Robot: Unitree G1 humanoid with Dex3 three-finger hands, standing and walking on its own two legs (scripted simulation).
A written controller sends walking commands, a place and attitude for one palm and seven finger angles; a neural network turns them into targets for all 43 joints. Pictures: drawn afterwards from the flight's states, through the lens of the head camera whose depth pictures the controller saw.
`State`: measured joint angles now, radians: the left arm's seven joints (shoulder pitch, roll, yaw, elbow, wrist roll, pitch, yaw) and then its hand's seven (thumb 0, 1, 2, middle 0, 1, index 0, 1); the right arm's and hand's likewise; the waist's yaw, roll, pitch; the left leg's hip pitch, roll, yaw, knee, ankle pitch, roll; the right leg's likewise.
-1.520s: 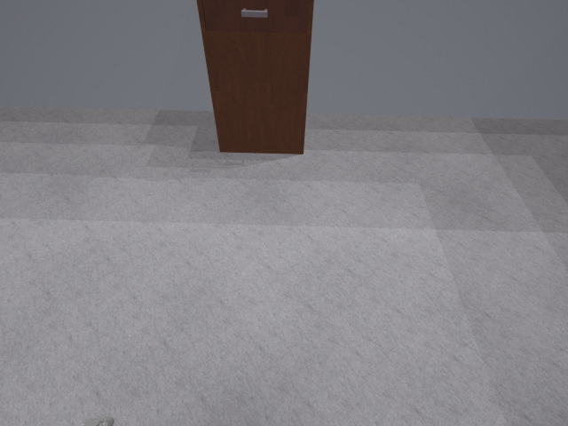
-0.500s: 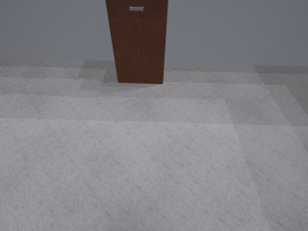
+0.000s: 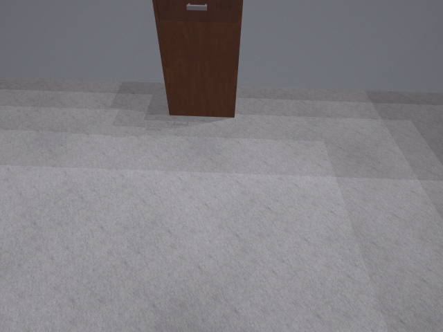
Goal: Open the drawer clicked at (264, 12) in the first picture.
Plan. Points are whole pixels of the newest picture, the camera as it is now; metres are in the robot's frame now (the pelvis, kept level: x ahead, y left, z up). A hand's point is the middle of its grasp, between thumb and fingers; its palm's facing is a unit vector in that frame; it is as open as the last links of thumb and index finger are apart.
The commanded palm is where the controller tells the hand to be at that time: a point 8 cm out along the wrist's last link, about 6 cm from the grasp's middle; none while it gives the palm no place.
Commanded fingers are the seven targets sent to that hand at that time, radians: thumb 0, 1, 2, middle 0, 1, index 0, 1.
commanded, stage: look at it before walking up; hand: left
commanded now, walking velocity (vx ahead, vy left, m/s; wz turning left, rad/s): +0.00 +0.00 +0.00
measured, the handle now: (197, 6) +1.64 +0.24 -0.02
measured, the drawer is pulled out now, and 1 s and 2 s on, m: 0.00 0.00 0.00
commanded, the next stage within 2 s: walk to a spot facing it in 0.02 s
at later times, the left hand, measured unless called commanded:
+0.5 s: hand out of the picture +0.03 +0.20 -0.20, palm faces -0.01 -0.99 -0.14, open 7.4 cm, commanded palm none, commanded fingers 0.00 0.90 0.90 -0.20 -0.30 -0.20 -0.30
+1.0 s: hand (171, 242) +0.36 +0.16 -0.18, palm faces -0.01 -0.98 -0.20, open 7.3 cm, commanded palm none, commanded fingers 0.00 0.90 0.90 -0.20 -0.30 -0.20 -0.30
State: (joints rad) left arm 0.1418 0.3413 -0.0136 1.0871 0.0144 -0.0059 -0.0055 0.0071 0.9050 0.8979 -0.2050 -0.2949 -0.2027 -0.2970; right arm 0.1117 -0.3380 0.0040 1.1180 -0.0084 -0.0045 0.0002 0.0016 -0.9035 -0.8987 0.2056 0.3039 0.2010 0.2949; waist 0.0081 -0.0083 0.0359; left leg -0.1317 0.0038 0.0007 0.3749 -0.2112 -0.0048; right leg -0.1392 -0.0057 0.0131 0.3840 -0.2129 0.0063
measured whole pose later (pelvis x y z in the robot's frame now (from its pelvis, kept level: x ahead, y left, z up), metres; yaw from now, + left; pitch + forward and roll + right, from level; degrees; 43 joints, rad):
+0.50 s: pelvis +0.07 +0.03 -0.02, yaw -2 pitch -1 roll -1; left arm 0.39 0.19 0.01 1.13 0.02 0.01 -0.01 0.01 0.91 0.90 -0.20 -0.29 -0.20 -0.30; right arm 0.34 -0.18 -0.01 1.11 -0.02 -0.05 -0.01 0.00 -0.91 -0.90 0.20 0.30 0.20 0.29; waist 0.00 -0.04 0.00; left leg -0.11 0.01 0.09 0.55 -0.42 0.03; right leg -0.27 -0.02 0.00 0.87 -0.46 -0.02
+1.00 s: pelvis +0.27 -0.02 -0.02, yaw -1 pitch -1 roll -2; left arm 0.18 0.17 0.05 1.03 0.03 -0.06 0.02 0.00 0.93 0.90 -0.20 -0.29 -0.20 -0.30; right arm 0.33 -0.16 -0.06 1.11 -0.03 -0.02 -0.01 0.00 -0.91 -0.90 0.20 0.30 0.20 0.29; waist -0.04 0.02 0.05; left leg -0.47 0.13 0.06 1.19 -0.36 0.01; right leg -0.30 -0.01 -0.18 0.56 -0.24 -0.05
